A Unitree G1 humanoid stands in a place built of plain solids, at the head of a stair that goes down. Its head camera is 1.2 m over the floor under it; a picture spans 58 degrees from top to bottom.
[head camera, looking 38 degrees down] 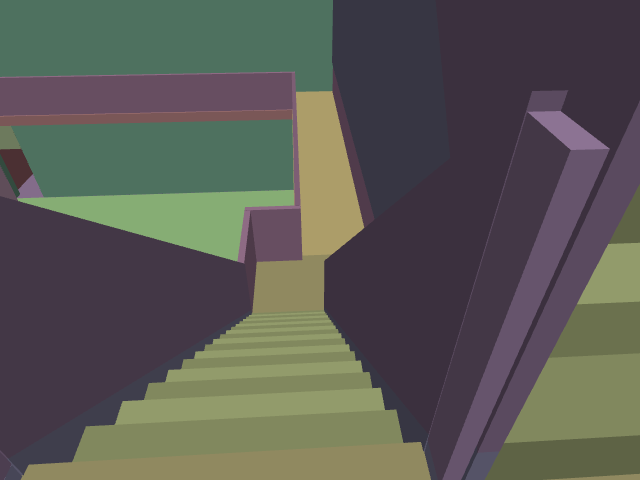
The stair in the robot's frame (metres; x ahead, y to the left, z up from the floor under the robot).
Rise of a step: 0.21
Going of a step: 0.23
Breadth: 1.08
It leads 3 degrees to the left of straight ahead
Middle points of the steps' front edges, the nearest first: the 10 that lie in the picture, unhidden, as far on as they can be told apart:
0.58 0.25 0.00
0.81 0.27 -0.21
1.03 0.28 -0.42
1.26 0.29 -0.63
1.48 0.30 -0.84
1.71 0.32 -1.06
1.93 0.33 -1.27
2.16 0.34 -1.48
2.38 0.36 -1.69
2.61 0.37 -1.90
